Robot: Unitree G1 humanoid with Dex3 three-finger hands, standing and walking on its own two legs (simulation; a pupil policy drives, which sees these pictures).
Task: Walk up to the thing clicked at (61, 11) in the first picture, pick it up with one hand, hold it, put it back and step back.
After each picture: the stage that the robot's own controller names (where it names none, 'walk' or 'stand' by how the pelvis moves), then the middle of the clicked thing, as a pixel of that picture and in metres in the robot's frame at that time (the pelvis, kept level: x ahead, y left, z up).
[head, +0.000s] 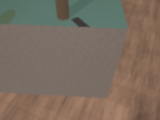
stand; out of the picture +0.81 +0.12 +0.12
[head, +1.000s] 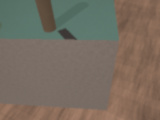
walk; (44, 7) +0.71 +0.22 +0.13
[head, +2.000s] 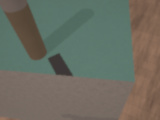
rise first; (26, 28) +0.46 +0.20 +0.16
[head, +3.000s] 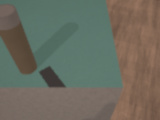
stand; (17, 44) +0.43 +0.22 +0.13
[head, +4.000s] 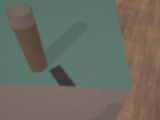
stand; (30, 43) +0.44 +0.20 +0.12
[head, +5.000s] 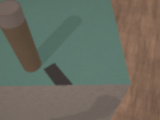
stand; (22, 42) +0.42 +0.21 +0.12
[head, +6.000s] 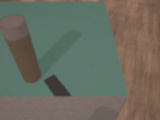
stand; (24, 53) +0.40 +0.21 +0.12
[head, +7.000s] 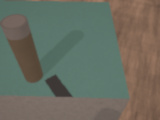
stand; (25, 53) +0.40 +0.20 +0.12
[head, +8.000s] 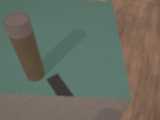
stand; (27, 52) +0.40 +0.20 +0.12
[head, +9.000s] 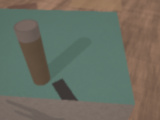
rise first; (35, 56) +0.41 +0.19 +0.12
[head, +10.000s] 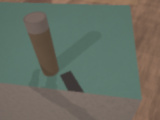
go down; (44, 48) +0.43 +0.18 +0.12
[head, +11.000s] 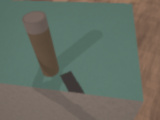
go down; (43, 48) +0.42 +0.18 +0.12
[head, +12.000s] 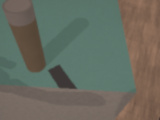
go down; (29, 41) +0.43 +0.16 +0.13
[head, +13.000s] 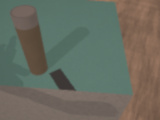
go down; (32, 45) +0.44 +0.17 +0.13
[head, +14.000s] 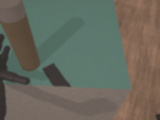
close; (21, 39) +0.43 +0.19 +0.15
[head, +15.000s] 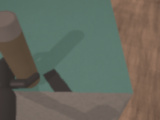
lift; (18, 56) +0.36 +0.19 +0.15
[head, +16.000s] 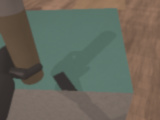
lift; (20, 42) +0.33 +0.17 +0.26
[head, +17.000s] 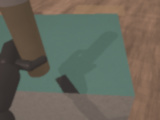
hold; (26, 35) +0.34 +0.16 +0.27
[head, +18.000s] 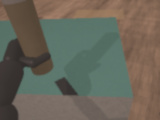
hold; (29, 33) +0.35 +0.15 +0.28
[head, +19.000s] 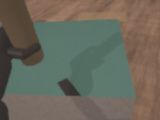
crouch; (17, 22) +0.33 +0.16 +0.33
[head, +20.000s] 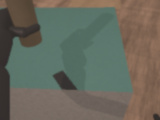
lower; (20, 3) +0.44 +0.18 +0.31
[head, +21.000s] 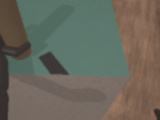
lower; (9, 23) +0.46 +0.20 +0.17
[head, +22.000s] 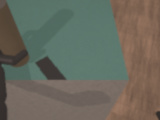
lower; (5, 32) +0.43 +0.21 +0.17
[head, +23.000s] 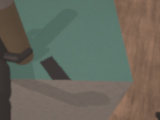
lower; (11, 29) +0.44 +0.20 +0.17
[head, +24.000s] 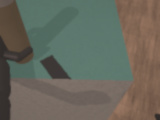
lower; (11, 28) +0.44 +0.20 +0.17
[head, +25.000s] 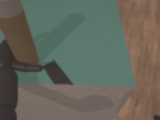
open; (18, 35) +0.42 +0.19 +0.16
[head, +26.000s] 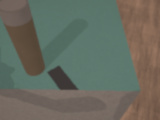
sink last; (26, 42) +0.41 +0.17 +0.16
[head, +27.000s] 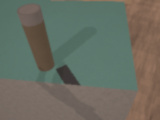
stand; (38, 41) +0.45 +0.19 +0.14
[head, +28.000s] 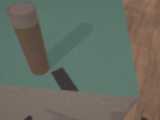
stand; (32, 44) +0.41 +0.18 +0.14
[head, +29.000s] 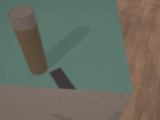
stand; (31, 45) +0.43 +0.19 +0.13
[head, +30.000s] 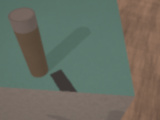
stand; (32, 47) +0.42 +0.19 +0.12
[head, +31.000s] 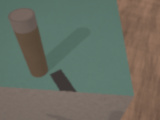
stand; (32, 47) +0.42 +0.19 +0.12
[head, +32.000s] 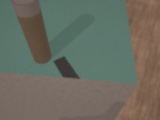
walk; (35, 33) +0.45 +0.18 +0.13
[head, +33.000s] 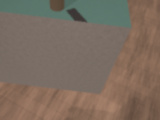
walk; out of the picture +0.74 +0.13 +0.13
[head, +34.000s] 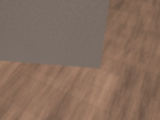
stand; out of the picture +1.11 +0.22 +0.14
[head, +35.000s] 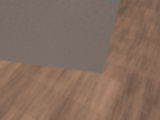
stand; out of the picture +1.08 +0.13 +0.13
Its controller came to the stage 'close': yes
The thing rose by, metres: 0.22
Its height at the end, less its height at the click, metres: +0.00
